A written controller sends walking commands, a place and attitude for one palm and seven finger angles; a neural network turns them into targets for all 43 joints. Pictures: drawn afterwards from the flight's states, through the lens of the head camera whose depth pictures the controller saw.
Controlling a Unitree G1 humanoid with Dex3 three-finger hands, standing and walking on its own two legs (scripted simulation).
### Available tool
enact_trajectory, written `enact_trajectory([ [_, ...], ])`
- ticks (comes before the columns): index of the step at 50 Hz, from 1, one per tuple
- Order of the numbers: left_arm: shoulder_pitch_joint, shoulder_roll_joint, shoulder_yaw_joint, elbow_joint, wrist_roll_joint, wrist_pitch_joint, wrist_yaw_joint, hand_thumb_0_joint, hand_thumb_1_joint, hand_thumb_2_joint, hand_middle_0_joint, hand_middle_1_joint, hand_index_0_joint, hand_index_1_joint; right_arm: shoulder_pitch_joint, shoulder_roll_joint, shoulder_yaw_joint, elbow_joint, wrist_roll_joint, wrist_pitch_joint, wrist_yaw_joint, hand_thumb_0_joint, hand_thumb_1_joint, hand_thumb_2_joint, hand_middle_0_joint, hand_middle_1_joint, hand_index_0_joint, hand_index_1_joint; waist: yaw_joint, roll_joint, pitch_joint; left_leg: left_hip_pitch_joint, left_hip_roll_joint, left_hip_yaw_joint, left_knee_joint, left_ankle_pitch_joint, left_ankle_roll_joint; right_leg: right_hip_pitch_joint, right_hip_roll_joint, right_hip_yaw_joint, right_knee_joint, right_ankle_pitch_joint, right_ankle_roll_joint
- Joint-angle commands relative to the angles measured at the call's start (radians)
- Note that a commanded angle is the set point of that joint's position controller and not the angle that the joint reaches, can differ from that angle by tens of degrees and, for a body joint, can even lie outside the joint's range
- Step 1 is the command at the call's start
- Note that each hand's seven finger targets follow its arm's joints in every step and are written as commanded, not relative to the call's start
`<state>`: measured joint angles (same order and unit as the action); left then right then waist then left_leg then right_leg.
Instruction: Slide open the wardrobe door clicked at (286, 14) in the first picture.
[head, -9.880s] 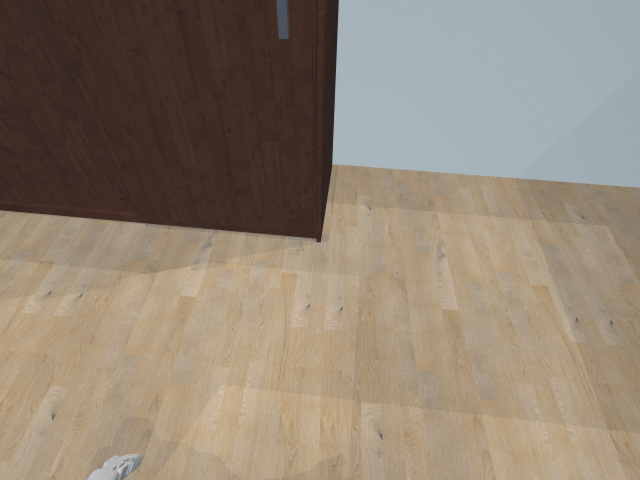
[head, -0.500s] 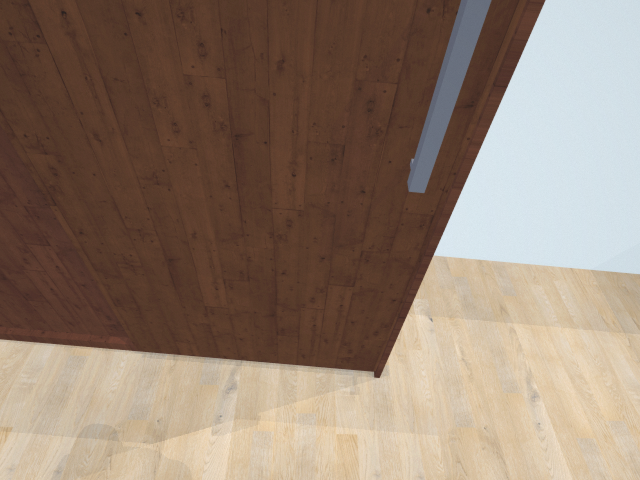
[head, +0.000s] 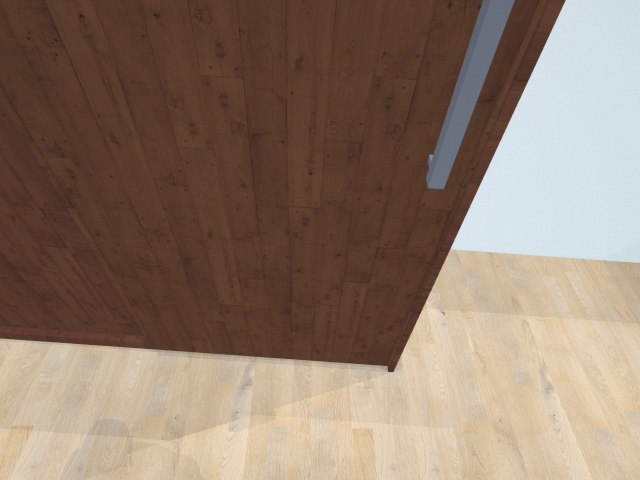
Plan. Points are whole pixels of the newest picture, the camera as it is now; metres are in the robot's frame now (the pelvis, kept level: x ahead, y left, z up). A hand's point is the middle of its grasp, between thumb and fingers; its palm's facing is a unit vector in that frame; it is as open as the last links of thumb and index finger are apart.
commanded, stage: look again from close up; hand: right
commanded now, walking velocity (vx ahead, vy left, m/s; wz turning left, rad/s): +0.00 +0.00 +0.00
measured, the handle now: (466, 73) +0.56 -0.15 +0.25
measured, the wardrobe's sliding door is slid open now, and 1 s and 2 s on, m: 0.00 0.00 0.00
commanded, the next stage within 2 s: shuffle to correct the standing spot in 0.52 s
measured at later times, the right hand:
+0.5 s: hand out of the picture +0.02 -0.18 -0.17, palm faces +0.04 +0.98 -0.21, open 7.4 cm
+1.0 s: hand out of the picture +0.01 -0.18 -0.19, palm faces +0.06 +0.99 -0.14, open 7.4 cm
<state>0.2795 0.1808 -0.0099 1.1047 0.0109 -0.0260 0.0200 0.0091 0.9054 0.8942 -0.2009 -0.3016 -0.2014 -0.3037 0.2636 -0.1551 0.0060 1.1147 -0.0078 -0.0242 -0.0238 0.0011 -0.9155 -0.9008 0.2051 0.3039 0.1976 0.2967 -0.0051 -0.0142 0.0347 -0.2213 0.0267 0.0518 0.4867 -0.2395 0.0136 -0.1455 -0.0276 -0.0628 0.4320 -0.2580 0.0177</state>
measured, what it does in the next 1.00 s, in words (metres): shifts its weight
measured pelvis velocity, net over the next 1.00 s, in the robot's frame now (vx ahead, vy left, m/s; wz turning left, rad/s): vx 0.05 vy -0.01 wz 0.00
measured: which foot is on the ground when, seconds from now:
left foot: down 0.00-0.94, up 0.96-1.00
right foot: down 0.00-1.00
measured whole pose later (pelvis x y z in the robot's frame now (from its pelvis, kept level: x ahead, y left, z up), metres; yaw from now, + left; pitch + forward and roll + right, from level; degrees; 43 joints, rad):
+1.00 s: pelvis +0.05 -0.01 -0.01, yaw +0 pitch +0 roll +0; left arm 0.39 0.11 -0.01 1.12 0.02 -0.05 0.02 0.01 0.90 0.89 -0.20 -0.30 -0.20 -0.30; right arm 0.36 -0.15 -0.03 1.12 -0.02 0.00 -0.01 0.00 -0.91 -0.90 0.20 0.30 0.20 0.30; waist -0.01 0.04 0.02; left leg -0.27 0.03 0.06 0.71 -0.45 0.03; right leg -0.15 -0.03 -0.07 0.56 -0.41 0.00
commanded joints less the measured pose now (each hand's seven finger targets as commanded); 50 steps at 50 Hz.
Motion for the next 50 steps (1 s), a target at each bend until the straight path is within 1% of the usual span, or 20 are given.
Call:
enact_trajectory([
  [1,0.056,0.083,0.019,-0.024,0.003,-0.009,0.009,0.0,0.9,0.9,-0.2,-0.3,-0.2,-0.3,0.026,-0.146,-0.024,-0.039,-0.004,-0.014,-0.007,0.0,-0.9,-0.9,0.2,0.3,0.2,0.3,0.008,0.037,0.016,0.015,0.096,-0.115,-0.12,0.1,0.03,-0.044,-0.071,0.062,-0.074,0.079,-0.035],
  [4,0.049,0.089,0.019,-0.022,0.004,-0.009,0.008,0.0,0.9,0.9,-0.2,-0.3,-0.2,-0.3,0.023,-0.15,-0.027,-0.04,-0.003,-0.013,-0.005,0.0,-0.9,-0.9,0.2,0.3,0.2,0.3,0.005,0.012,0.022,0.012,0.098,-0.115,-0.126,0.09,0.031,-0.048,-0.072,0.059,-0.078,0.081,-0.032],
  [11,0.049,0.085,0.02,-0.016,0.005,-0.005,0.008,0.0,0.9,0.9,-0.2,-0.3,-0.2,-0.3,0.017,-0.155,-0.027,-0.045,-0.005,-0.012,-0.004,0.0,-0.9,-0.9,0.2,0.3,0.2,0.3,0.005,0.041,0.038,0.005,0.096,-0.116,-0.147,0.053,0.032,-0.051,-0.072,0.059,-0.079,0.066,-0.029],
  [17,0.047,0.096,0.02,-0.013,0.005,-0.009,0.008,0.0,0.9,0.9,-0.2,-0.3,-0.2,-0.3,0.01,-0.159,-0.031,-0.05,-0.003,-0.012,-0.003,0.0,-0.9,-0.9,0.2,0.3,0.2,0.3,0.001,0.015,0.012,0.031,0.095,-0.108,-0.139,0.08,0.032,-0.05,-0.077,0.064,-0.082,0.094,-0.029],
  [21,0.045,0.091,0.02,-0.011,0.005,-0.009,0.009,0.0,0.9,0.9,-0.2,-0.3,-0.2,-0.3,0.008,-0.158,-0.031,-0.049,-0.004,-0.011,-0.003,0.0,-0.9,-0.9,0.2,0.3,0.2,0.3,0.001,0.012,0.022,0.032,0.089,-0.101,-0.132,0.092,0.031,-0.053,-0.082,0.069,-0.088,0.101,-0.029],
  [22,0.046,0.096,0.021,-0.012,0.005,-0.011,0.009,0.0,0.9,0.9,-0.2,-0.3,-0.2,-0.3,0.007,-0.159,-0.032,-0.051,-0.003,-0.011,-0.003,0.0,-0.9,-0.9,0.2,0.3,0.2,0.3,-0.001,0.005,0.011,0.043,0.092,-0.1,-0.129,0.1,0.031,-0.055,-0.081,0.07,-0.089,0.108,-0.03],
  [31,0.042,0.095,0.021,-0.011,0.005,-0.008,0.01,0.0,0.9,0.9,-0.2,-0.3,-0.2,-0.3,0.005,-0.157,-0.031,-0.049,-0.004,-0.009,-0.002,0.0,-0.9,-0.9,0.2,0.3,0.2,0.3,0.0,0.024,0.02,0.032,0.088,-0.1,-0.135,0.075,0.029,-0.049,-0.084,0.074,-0.097,0.098,-0.032],
  [32,0.058,0.068,0.014,-0.003,0.008,-0.006,0.008,0.0,0.9,0.9,-0.2,-0.3,-0.2,-0.3,0.023,-0.125,-0.025,-0.04,-0.005,-0.005,-0.003,0.0,-0.9,-0.9,0.2,0.3,0.2,0.3,-0.002,0.027,0.006,0.04,0.09,-0.096,-0.133,0.029,0.027,-0.048,-0.078,0.066,-0.087,0.065,-0.029],
  [33,0.069,0.06,0.011,0.003,0.01,-0.001,0.007,0.0,0.9,0.9,-0.2,-0.3,-0.2,-0.3,0.036,-0.119,-0.024,-0.035,-0.006,-0.001,-0.002,0.0,-0.9,-0.9,0.2,0.3,0.2,0.3,-0.003,0.02,0.013,0.029,0.088,-0.102,-0.132,-0.062,0.03,-0.056,-0.07,0.057,-0.078,-0.001,-0.029],
  [35,0.081,0.056,0.013,0.001,0.016,0.007,0.001,0.0,0.9,0.9,-0.2,-0.3,-0.2,-0.3,0.047,-0.129,-0.032,-0.038,-0.01,0.007,0.002,0.0,-0.9,-0.9,0.2,0.3,0.2,0.3,-0.007,0.043,0.056,-0.002,0.09,-0.126,-0.149,-0.251,0.042,-0.107,-0.051,0.045,-0.061,-0.137,-0.035],
  [37,0.089,0.053,0.015,-0.006,0.018,0.011,-0.002,0.0,0.9,0.9,-0.2,-0.3,-0.2,-0.3,0.063,-0.137,-0.04,-0.044,-0.014,0.011,0.005,0.0,-0.9,-0.9,0.2,0.3,0.2,0.3,-0.01,0.071,0.09,-0.027,0.101,-0.156,-0.169,-0.358,0.056,-0.146,-0.033,0.031,-0.026,-0.192,-0.039],
  [40,0.1,0.035,0.016,-0.017,0.018,0.006,-0.005,0.0,0.9,0.9,-0.2,-0.3,-0.2,-0.3,0.092,-0.145,-0.053,-0.047,-0.012,0.008,0.008,0.0,-0.9,-0.9,0.2,0.3,0.2,0.3,-0.011,0.106,0.109,-0.043,0.131,-0.197,-0.191,-0.395,0.085,-0.167,-0.011,0.005,0.048,-0.163,-0.04],
  [43,0.132,0.02,0.016,-0.016,0.016,-0.005,-0.005,0.0,0.9,0.9,-0.2,-0.3,-0.2,-0.3,0.106,-0.137,-0.061,-0.054,-0.012,0.003,0.009,0.0,-0.9,-0.9,0.2,0.3,0.2,0.3,-0.003,0.071,0.129,-0.066,0.128,-0.177,-0.151,-0.345,0.099,-0.159,-0.016,0.005,0.064,-0.127,-0.046],
  [44,0.147,0.022,0.016,-0.015,0.014,-0.01,-0.004,0.0,0.9,0.9,-0.2,-0.3,-0.2,-0.3,0.104,-0.127,-0.06,-0.055,-0.011,0.0,0.01,0.0,-0.9,-0.9,0.2,0.3,0.2,0.3,0.005,0.049,0.123,-0.078,0.113,-0.148,-0.113,-0.293,0.095,-0.126,-0.025,0.016,0.046,-0.093,-0.052],
  [45,0.181,0.032,0.017,-0.004,0.014,-0.017,-0.002,0.0,0.9,0.9,-0.2,-0.3,-0.2,-0.3,0.093,-0.112,-0.059,-0.058,-0.012,-0.003,0.012,0.0,-0.9,-0.9,0.2,0.3,0.2,0.3,0.019,-0.001,0.106,-0.09,0.082,-0.095,-0.043,-0.225,0.082,-0.082,-0.053,0.045,0.012,-0.035,-0.062],
  [46,0.22,0.052,0.022,0.011,0.014,-0.022,0.002,0.0,0.9,0.9,-0.2,-0.3,-0.2,-0.3,0.072,-0.088,-0.056,-0.07,-0.015,-0.004,0.014,0.0,-0.9,-0.9,0.2,0.3,0.2,0.3,0.033,-0.096,0.106,-0.133,0.031,-0.025,0.059,-0.175,0.062,-0.038,-0.109,0.121,-0.037,0.011,-0.089],
  [47,0.27,0.085,0.031,0.03,0.015,-0.029,0.008,0.0,0.9,0.9,-0.2,-0.3,-0.2,-0.3,0.049,-0.053,-0.05,-0.084,-0.017,-0.008,0.015,0.0,-0.9,-0.9,0.2,0.3,0.2,0.3,0.051,-0.213,0.091,-0.204,-0.015,0.059,0.211,-0.16,0.04,0.035,-0.197,0.226,-0.091,0.13,-0.135],
  [48,0.309,0.099,0.034,0.044,0.018,-0.031,0.018,0.0,0.9,0.9,-0.2,-0.3,-0.2,-0.3,0.008,-0.038,-0.043,-0.102,-0.02,-0.014,0.013,0.0,-0.9,-0.9,0.2,0.3,0.2,0.3,0.067,-0.261,0.105,-0.326,-0.036,0.08,0.315,-0.261,0.029,0.124,-0.266,0.315,-0.113,0.328,-0.194],
  [49,0.345,0.093,0.032,0.052,0.022,-0.034,0.023,0.0,0.9,0.9,-0.2,-0.3,-0.2,-0.3,-0.033,-0.041,-0.043,-0.117,-0.019,-0.019,0.012,0.0,-0.9,-0.9,0.2,0.3,0.2,0.3,0.086,-0.249,0.109,-0.423,-0.025,0.052,0.407,-0.356,0.034,0.206,-0.3,0.355,-0.099,0.539,-0.24],
  [50,0.351,0.087,0.03,0.05,0.025,-0.037,0.026,0.0,0.9,0.9,-0.2,-0.3,-0.2,-0.3,-0.053,-0.041,-0.047,-0.125,-0.014,-0.023,0.013,0.0,-0.9,-0.9,0.2,0.3,0.2,0.3,0.086,-0.204,0.102,-0.459,0.003,0.029,0.453,-0.378,0.04,0.237,-0.323,0.356,-0.08,0.634,-0.269],
])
